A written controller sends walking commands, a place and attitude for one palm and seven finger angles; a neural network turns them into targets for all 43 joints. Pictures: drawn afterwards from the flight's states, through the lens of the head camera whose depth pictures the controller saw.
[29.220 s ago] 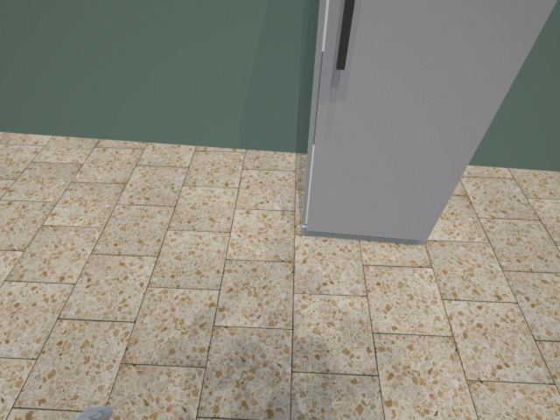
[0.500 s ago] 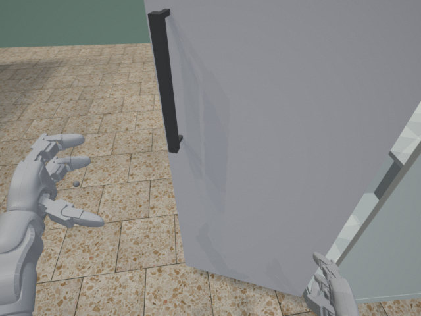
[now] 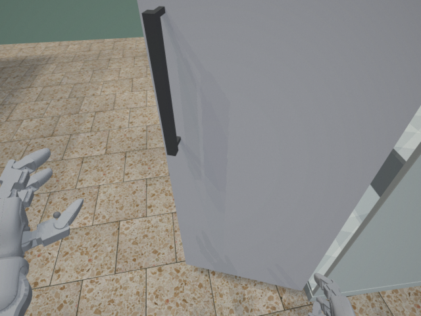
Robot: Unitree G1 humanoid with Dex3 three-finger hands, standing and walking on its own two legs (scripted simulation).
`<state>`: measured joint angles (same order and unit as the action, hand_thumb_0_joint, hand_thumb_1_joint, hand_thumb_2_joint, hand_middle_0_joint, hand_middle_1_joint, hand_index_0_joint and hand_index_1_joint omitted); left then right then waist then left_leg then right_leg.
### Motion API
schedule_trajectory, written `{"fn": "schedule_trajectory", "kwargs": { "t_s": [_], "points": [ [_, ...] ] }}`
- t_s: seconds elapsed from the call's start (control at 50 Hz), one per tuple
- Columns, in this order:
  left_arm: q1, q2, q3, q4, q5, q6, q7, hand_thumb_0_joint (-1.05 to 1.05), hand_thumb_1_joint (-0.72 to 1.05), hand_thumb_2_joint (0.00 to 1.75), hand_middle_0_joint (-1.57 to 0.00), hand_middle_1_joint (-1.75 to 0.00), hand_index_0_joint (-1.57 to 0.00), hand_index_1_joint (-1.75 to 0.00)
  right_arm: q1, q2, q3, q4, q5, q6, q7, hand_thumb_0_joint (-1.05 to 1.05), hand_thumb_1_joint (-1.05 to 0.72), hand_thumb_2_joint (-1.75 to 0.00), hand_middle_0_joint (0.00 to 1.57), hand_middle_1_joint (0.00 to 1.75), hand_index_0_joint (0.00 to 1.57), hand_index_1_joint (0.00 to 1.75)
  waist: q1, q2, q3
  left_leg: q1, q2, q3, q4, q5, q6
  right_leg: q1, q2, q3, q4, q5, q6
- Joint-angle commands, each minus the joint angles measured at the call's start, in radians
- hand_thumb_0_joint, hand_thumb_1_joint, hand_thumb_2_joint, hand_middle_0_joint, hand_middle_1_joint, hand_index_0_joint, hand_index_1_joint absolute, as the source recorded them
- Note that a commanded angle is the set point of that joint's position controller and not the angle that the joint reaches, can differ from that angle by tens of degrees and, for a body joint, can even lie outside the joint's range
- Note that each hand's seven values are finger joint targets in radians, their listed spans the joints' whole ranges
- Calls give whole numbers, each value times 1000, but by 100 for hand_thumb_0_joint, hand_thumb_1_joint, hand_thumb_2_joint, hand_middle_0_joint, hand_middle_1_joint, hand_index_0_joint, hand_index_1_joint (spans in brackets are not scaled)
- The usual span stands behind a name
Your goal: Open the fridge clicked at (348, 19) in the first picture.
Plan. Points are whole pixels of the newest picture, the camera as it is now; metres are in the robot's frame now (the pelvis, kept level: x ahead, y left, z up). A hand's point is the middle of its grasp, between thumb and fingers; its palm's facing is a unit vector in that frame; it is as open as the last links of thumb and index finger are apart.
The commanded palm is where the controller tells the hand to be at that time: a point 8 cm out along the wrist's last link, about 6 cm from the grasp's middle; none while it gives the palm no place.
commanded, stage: draw the hand back to the body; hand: left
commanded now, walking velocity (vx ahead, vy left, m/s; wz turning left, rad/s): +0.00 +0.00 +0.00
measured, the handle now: (167, 91) +0.47 +0.15 +0.22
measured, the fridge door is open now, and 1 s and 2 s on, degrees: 70 70 70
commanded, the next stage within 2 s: step back with the hand held close in 0.50 s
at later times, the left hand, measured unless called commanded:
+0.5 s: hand (50, 225) +0.19 +0.27 +0.15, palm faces +0.49 -0.79 -0.36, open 7.5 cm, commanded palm +0.13 +0.30 +0.17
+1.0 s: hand (41, 235) +0.17 +0.27 +0.15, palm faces +0.37 -0.79 -0.48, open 7.4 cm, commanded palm +0.11 +0.31 +0.17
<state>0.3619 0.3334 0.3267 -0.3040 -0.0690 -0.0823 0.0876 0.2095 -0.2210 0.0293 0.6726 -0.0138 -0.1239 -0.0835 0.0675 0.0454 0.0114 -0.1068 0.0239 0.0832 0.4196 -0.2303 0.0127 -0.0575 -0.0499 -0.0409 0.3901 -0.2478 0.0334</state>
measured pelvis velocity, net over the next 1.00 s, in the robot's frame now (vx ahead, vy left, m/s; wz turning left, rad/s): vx -0.03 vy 0.01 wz -0.01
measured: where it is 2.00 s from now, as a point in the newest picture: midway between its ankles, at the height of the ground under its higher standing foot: outside the picture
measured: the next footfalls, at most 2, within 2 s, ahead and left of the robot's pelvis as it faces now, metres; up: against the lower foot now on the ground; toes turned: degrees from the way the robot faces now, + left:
right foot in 1.96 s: -0.26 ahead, -0.05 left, +0.00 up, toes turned -4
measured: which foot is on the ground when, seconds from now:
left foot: down 0.00-1.00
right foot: down 0.00-1.00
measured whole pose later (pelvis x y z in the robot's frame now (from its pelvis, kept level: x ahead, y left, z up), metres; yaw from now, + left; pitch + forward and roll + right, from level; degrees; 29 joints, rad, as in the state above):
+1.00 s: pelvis -0.03 +0.01 -0.01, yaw -1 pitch +0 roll -1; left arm 0.53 0.43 0.39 -0.47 -0.05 -0.16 0.12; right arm 0.18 -0.23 0.00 0.54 0.00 -0.02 -0.10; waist 0.02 0.01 0.02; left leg -0.30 0.03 0.10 0.52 -0.22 0.03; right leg -0.26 -0.05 -0.02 0.48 -0.22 0.05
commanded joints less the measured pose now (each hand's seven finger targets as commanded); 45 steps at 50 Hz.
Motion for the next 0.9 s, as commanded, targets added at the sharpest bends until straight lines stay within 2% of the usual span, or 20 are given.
{"fn": "schedule_trajectory", "kwargs": {
  "t_s": [0.0, 0.02, 0.04, 0.1, 0.2, 0.26, 0.3, 0.44, 0.5, 0.54, 0.56, 0.6, 0.62, 0.64, 0.66, 0.68, 0.72, 0.78, 0.84, 0.88],
  "points": [
    [-71, 196, 126, -249, -5, -61, 17, 0, 72, 81, -21, -41, -21, -41, -143, -116, -45, -180, -1, -55, -5, 0, -90, -90, 20, 30, 20, 30, 16, 28, -77, 26, -1, -48, -71, 214, 3, -22, 45, -12, -42, 197, -41],
    [-57, 190, 125, -243, -6, -59, 18, 0, 75, 83, -21, -38, -21, -38, -142, -113, -46, -179, 0, -52, -5, 0, -90, -90, 20, 30, 20, 30, 13, 9, -66, 26, 0, -45, -71, 203, 4, -32, 47, -13, -47, 188, -39],
    [-60, 190, 123, -264, -4, -61, 18, 0, 79, 85, -20, -36, -20, -36, -142, -113, -47, -183, 1, -52, -5, 0, -90, -90, 20, 30, 20, 30, 12, 34, -66, 28, -1, -45, -72, 190, 2, -36, 47, -10, -49, 175, -40],
    [-36, 192, 128, -278, -5, -56, 21, 0, 90, 90, -20, -30, -20, -30, -141, -113, -47, -184, 0, -51, -8, 0, -90, -90, 20, 30, 20, 30, 10, 13, -53, 24, 0, -46, -72, 193, 3, -36, 48, -14, -52, 180, -39],
    [-78, 186, 112, -266, -1, -48, 27, 0, 90, 90, -20, -30, -20, -30, -141, -114, -44, -178, -2, -55, -17, 0, -90, -90, 20, 30, 20, 30, 3, 14, -31, 31, -5, -42, -73, 152, 10, -56, 46, -11, -69, 148, -37],
    [-79, 198, 120, -281, 4, -49, 31, 0, 90, 90, -20, -30, -20, -30, -140, -117, -46, -173, -6, -59, -19, 0, -90, -90, 20, 30, 20, 30, 10, 16, -70, 45, -8, -42, -66, 182, 12, -32, 45, -11, -64, 175, -38],
    [-83, 185, 110, -283, 3, -47, 32, 0, 90, 90, -20, -30, -20, -30, -143, -111, -41, -174, -5, -59, -17, 0, -90, -90, 20, 30, 20, 30, 8, 37, -61, 44, -9, -45, -68, 177, 8, -35, 44, -10, -61, 170, -39],
    [-53, 186, 123, -248, -4, -44, 28, 0, 90, 90, -20, -30, -20, -30, -149, -106, -41, -177, -5, -52, -18, 0, -90, -90, 20, 30, 20, 30, 13, -2, -35, 33, -7, -41, -72, 163, 10, -39, 45, -11, -70, 158, -36],
    [-52, 191, 127, -255, -4, -47, 26, 0, 90, 90, -20, -30, -20, -30, -153, -106, -42, -181, -4, -50, -18, 0, -90, -90, 20, 30, 20, 30, 16, -5, -38, 29, -9, -40, -69, 169, 11, -31, 43, -10, -71, 169, -35],
    [-40, 194, 133, -253, -4, -48, 27, 0, 90, 90, -20, -30, -20, -30, -149, -104, -43, -179, -5, -50, -17, 0, -90, -90, 20, 30, 20, 30, 17, 23, -49, 39, -9, -36, -66, 178, 11, -32, 43, -7, -68, 179, -35],
    [-31, 198, 134, -252, -3, -48, 26, 0, 90, 90, -20, -30, -20, -30, -149, -108, -45, -178, -6, -52, -17, 0, -90, -90, 20, 30, 20, 30, 19, -9, -52, 36, -8, -37, -64, 184, 13, -24, 44, -8, -74, 185, -35],
    [-113, 188, 106, -297, 1, -55, 26, 0, 90, 90, -20, -30, -20, -30, -157, -108, -42, -180, -4, -55, -18, 0, -90, -90, 20, 30, 20, 30, 8, 27, -54, 43, -13, -34, -63, 172, 13, -32, 41, -5, -74, 176, -33],
    [-224, 315, 218, -357, 11, -98, 38, 0, 90, 90, -20, -30, -20, -30, -162, -125, -40, -221, 6, -33, -11, 0, -90, -90, 20, 30, 20, 30, -29, 6, 23, -48, 11, -36, -7, 113, 27, -145, -12, 71, -121, 227, -33],
    [-97, 240, 167, -254, 12, -103, 32, 0, 90, 90, -20, -30, -20, -30, -151, -105, -37, -189, -1, -16, -13, 0, -90, -90, 20, 30, 20, 30, -35, -81, 1, -52, 8, -47, 25, 112, 27, -155, -42, 69, -113, 250, -39],
    [-67, 248, 174, -264, 18, -109, 31, 0, 90, 90, -20, -30, -20, -30, -151, -109, -45, -202, 0, -5, -11, 0, -90, -90, 20, 30, 20, 30, -30, -97, -24, -52, 7, -46, 50, 151, 25, -153, -55, 75, -97, 329, -43],
    [-11, 221, 155, -244, 19, -110, 28, 0, 90, 90, -20, -30, -20, -30, -141, -104, -47, -206, -2, 6, -10, 0, -90, -90, 20, 30, 20, 30, -35, -102, -62, -49, 11, -39, 68, 184, 23, -145, -70, 72, -72, 377, -42],
    [43, 210, 148, -274, 18, -116, 30, 0, 90, 90, -20, -30, -20, -30, -127, -113, -57, -231, 3, 25, -7, 0, -90, -90, 20, 30, 20, 30, -39, -42, -130, -42, 24, -40, 71, 273, 21, -122, -71, 63, -20, 426, -39],
    [115, 245, 189, -330, 14, -124, 40, 0, 90, 90, -20, -30, -20, -30, -124, -117, -65, -260, 9, 45, -12, 0, -90, -90, 20, 30, 20, 30, -37, -13, -205, -31, 47, -51, 62, 417, 20, -90, -46, 41, 48, 490, -27],
    [142, 267, 217, -356, 9, -130, 48, 0, 90, 90, -20, -30, -20, -30, -120, -116, -69, -282, 13, 61, -16, 0, -90, -90, 20, 30, 20, 30, -37, -38, -212, -66, 56, -60, 55, 415, 20, -90, -31, 43, 72, 472, -21],
    [148, 270, 221, -359, 7, -133, 53, 0, 90, 90, -20, -30, -20, -30, -120, -116, -68, -288, 15, 63, -21, 0, -90, -90, 20, 30, 20, 30, -39, -21, -197, -90, 62, -68, 40, 387, 21, -100, -26, 44, 81, 440, -20]
  ]
}}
